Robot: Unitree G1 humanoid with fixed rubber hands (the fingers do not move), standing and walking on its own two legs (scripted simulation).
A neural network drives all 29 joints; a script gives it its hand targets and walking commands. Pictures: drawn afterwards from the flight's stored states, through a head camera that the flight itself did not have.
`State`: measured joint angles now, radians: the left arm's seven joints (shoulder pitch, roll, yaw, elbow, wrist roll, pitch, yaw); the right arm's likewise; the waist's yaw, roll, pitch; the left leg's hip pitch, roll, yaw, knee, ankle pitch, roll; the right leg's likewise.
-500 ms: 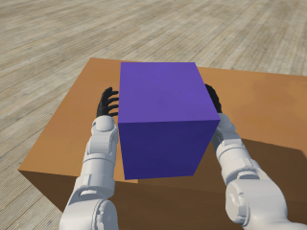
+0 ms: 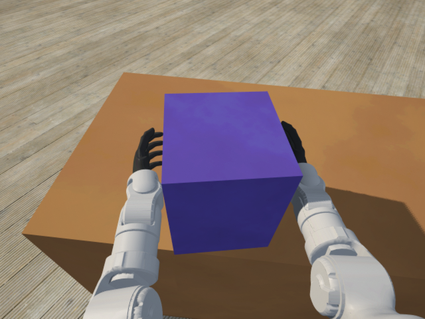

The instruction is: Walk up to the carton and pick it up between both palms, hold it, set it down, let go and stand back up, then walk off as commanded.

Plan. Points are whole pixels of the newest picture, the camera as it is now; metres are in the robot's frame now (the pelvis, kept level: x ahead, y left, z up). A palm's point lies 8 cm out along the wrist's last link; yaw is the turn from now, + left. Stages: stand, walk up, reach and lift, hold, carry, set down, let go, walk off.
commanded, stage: set down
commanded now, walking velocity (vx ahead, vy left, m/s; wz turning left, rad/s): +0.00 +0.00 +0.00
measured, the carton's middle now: (219, 175) +0.39 +0.00 +0.06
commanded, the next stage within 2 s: none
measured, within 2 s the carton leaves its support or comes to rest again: neither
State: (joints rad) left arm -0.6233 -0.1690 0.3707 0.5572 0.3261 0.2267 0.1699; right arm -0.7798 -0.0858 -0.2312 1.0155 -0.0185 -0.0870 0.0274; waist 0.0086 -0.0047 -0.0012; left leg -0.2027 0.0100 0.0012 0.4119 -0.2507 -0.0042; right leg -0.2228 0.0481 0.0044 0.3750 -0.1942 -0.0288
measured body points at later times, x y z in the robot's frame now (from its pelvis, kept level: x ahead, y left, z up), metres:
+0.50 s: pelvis +0.00 +0.00 +0.00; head +0.03 +0.01 +0.45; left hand +0.39 +0.15 +0.08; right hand +0.42 -0.15 +0.09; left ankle -0.03 +0.12 -0.74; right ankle +0.00 -0.10 -0.74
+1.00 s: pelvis +0.00 +0.00 +0.00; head +0.06 +0.00 +0.45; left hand +0.41 +0.16 +0.06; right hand +0.43 -0.15 +0.05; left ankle -0.03 +0.12 -0.74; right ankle +0.00 -0.10 -0.74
